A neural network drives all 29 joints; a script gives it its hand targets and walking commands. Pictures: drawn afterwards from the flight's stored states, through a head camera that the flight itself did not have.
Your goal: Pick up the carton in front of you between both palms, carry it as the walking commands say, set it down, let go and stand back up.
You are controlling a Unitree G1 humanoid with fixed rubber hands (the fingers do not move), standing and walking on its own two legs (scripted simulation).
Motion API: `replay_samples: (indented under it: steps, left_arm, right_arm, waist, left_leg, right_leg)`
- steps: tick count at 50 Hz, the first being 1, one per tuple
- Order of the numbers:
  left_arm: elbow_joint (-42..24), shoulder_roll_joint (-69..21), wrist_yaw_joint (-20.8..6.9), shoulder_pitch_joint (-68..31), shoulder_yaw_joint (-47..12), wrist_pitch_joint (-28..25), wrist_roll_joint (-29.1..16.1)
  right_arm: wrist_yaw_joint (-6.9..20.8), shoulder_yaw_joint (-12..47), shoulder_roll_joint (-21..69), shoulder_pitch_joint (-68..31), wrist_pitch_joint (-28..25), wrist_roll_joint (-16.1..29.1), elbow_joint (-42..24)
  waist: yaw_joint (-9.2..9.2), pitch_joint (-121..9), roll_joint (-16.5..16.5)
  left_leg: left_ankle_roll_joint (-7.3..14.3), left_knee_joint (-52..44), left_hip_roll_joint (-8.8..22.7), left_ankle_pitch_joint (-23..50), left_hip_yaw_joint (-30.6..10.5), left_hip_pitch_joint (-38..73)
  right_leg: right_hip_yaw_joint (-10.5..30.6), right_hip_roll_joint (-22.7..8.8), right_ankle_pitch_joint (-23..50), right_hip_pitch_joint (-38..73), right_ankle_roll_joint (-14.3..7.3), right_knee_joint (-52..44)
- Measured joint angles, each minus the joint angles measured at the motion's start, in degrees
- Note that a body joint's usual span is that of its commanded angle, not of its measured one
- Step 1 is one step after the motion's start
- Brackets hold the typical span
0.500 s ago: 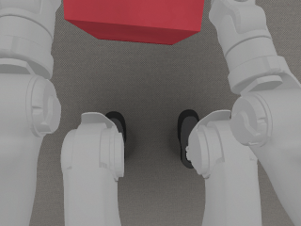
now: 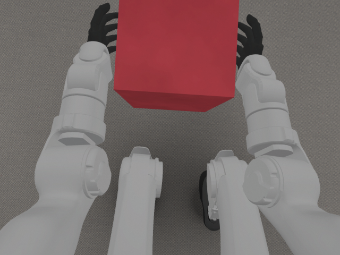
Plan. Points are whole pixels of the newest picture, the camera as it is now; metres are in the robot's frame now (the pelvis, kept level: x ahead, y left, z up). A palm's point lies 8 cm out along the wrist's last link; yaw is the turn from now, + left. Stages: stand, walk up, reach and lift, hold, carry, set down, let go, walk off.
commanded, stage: reach and lift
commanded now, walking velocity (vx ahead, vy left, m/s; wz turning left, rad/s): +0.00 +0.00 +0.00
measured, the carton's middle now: (173, 61) +0.53 +0.05 -0.14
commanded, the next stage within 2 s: none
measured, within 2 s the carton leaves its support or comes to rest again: neither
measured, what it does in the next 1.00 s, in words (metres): rises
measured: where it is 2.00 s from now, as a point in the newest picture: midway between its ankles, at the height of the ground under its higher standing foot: (174, 208)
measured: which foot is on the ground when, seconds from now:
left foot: down 0.00-1.00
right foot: down 0.00-1.00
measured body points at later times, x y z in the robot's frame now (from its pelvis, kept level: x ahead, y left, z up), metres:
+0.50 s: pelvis +0.02 -0.01 +0.12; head +0.26 +0.01 +0.50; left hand +0.50 +0.19 +0.06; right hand +0.51 -0.12 +0.06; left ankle +0.11 +0.12 -0.38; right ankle +0.11 -0.14 -0.38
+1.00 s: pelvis +0.06 +0.00 +0.26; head +0.18 +0.01 +0.69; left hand +0.44 +0.17 +0.22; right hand +0.45 -0.14 +0.22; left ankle +0.11 +0.12 -0.38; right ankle +0.11 -0.14 -0.38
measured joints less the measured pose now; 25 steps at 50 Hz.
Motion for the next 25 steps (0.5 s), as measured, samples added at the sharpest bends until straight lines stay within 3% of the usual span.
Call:
replay_samples:
  steps: [4,8,16,25]
  left_arm:
    - [0.34,-1.35,-2.06,1.44,4.93,0.89,5.29]
    - [-0.89,-2.71,-3.19,1.85,7.81,1.55,8.1]
    - [-5.88,-6.07,-3.87,4.17,9.78,2.01,9.84]
    - [-13.27,-8.35,-4.26,16.45,7.46,4.0,7.29]
  right_arm:
    - [1.69,-5.23,2.36,-1.31,1.17,-7.17,1.8]
    - [2.74,-7.47,3.86,-0.75,1.93,-10.48,-0.11]
    - [3.2,-3.99,3.76,3.56,4.52,-7.99,-7.43]
    - [2.29,1.19,6.52,13.44,6.01,-7.23,-11.57]
  waist:
    - [-0.57,-2.99,1.04]
    - [-1.6,-4.0,2.15]
    - [-1.18,-6.49,2.54]
    - [0.29,-11.71,1.55]
  left_leg:
    - [-0.46,-6.03,-0.36,2.59,-0.46,2.54]
    - [-0.55,-10.84,-0.35,4.63,-0.76,4.69]
    - [-0.03,-16.88,1.38,5.39,0.43,8.1]
    - [0.06,-23.85,1.94,3.34,1.05,17.73]
  right_leg:
    - [-0.22,-0.38,2.28,2.28,-1.12,-5.51]
    - [-0.18,-0.26,4.38,4.26,-1.38,-10.2]
    - [1.34,0.91,6.35,6.68,-0.69,-16.16]
    - [2.03,0.48,4.44,15.86,-1.47,-22.65]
